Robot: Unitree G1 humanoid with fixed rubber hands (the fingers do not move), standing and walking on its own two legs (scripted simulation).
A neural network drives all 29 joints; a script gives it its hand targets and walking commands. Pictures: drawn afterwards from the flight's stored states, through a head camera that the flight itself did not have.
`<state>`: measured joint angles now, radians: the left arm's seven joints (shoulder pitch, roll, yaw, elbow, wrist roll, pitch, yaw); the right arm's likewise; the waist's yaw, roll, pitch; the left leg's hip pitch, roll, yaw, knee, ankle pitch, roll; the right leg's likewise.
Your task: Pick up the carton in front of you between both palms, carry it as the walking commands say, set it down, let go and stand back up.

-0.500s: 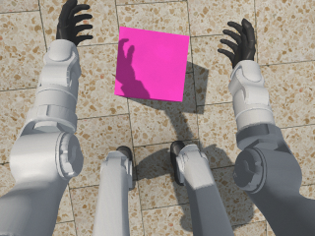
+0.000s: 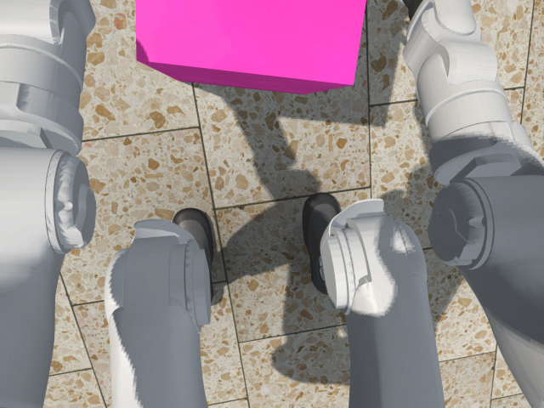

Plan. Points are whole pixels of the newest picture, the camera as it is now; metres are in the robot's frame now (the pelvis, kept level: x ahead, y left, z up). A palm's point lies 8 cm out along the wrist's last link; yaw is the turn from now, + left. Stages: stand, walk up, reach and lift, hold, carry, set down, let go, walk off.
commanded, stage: reach and lift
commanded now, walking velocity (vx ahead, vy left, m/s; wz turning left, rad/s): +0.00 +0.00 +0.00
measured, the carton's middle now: out of the picture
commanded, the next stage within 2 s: none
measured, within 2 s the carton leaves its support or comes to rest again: leaves its support in 0.86 s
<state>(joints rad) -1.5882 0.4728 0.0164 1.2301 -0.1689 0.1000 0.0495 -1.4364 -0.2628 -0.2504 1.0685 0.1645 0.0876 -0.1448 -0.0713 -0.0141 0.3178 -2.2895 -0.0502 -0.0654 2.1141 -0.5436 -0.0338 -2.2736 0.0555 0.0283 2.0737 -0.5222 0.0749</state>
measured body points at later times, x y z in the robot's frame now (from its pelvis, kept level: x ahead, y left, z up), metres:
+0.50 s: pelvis +0.00 +0.00 -0.02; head +0.38 +0.02 +0.22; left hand +0.58 +0.17 -0.20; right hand +0.55 -0.17 -0.20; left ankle +0.11 +0.12 -0.36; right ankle +0.12 -0.13 -0.36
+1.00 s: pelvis +0.01 +0.00 -0.02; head +0.37 +0.03 +0.26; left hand +0.57 +0.15 -0.17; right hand +0.55 -0.15 -0.16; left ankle +0.11 +0.13 -0.36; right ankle +0.13 -0.13 -0.36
